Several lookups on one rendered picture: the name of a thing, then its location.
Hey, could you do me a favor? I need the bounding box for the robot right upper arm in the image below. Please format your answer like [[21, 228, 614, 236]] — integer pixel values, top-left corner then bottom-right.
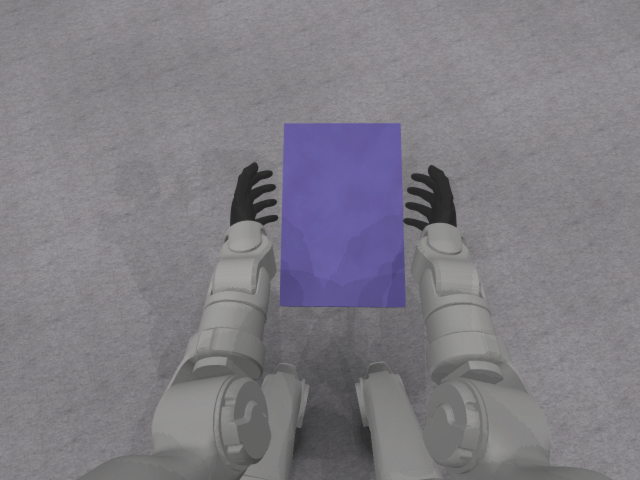
[[423, 377, 613, 480]]

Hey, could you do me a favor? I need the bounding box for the carton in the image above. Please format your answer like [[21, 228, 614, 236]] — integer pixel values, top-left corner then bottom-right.
[[280, 123, 406, 307]]

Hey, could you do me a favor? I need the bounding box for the robot left upper arm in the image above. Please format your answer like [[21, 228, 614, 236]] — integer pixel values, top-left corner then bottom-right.
[[76, 374, 271, 480]]

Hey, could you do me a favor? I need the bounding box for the right robot hand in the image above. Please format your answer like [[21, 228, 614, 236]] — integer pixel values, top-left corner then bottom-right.
[[403, 165, 457, 231]]

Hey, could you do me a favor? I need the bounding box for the left robot hand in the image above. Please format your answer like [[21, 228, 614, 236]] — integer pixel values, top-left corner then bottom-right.
[[230, 162, 278, 226]]

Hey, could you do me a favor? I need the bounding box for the robot left forearm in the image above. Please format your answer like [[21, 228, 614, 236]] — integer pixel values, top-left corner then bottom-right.
[[151, 220, 277, 448]]

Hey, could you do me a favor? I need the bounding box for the robot left thigh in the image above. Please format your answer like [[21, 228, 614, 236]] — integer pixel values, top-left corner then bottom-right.
[[240, 371, 310, 480]]

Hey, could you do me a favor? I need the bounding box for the robot right forearm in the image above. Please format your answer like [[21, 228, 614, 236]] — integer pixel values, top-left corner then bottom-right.
[[411, 223, 551, 447]]

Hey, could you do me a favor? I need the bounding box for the right robot shin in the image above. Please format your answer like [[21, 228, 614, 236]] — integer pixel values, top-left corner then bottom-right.
[[364, 362, 405, 390]]

